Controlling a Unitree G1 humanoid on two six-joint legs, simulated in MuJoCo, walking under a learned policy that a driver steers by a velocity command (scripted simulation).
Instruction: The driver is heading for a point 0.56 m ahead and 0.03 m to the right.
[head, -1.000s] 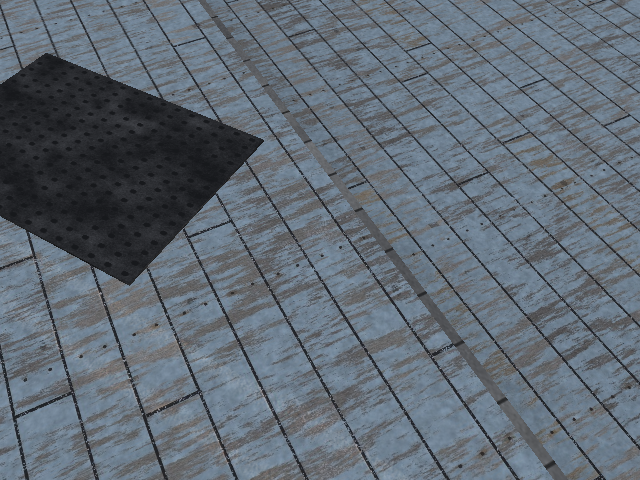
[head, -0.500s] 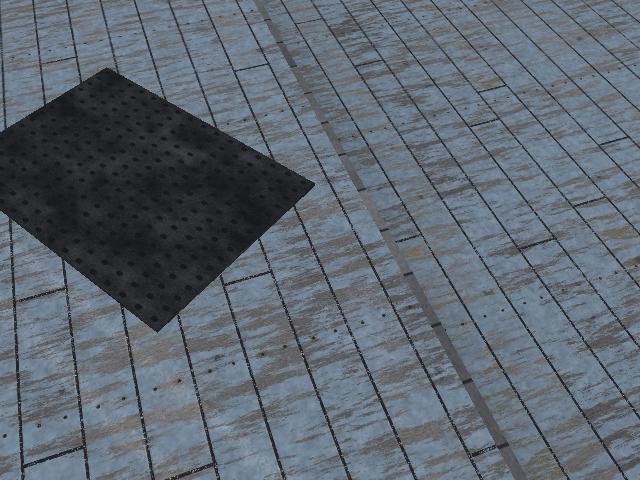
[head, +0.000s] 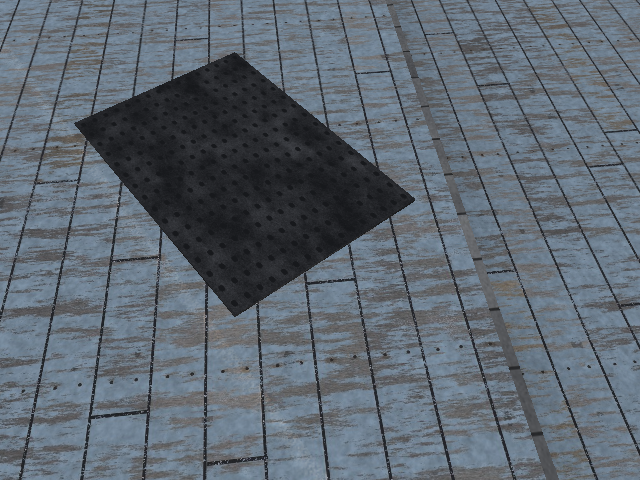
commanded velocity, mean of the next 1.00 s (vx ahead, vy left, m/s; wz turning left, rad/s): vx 0.12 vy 0.00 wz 0.08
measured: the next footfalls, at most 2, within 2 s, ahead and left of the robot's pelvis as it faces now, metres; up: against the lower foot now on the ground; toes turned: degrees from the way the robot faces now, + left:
right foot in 0.04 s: +0.04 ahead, -0.12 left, +0.00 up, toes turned +3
left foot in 0.36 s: -0.01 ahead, +0.10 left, +0.00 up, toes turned -1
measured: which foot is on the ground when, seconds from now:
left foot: down 0.00-0.04, up 0.06-0.34, down 0.36-0.84, up 0.86-1.00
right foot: up 0.00-0.02, down 0.04-1.00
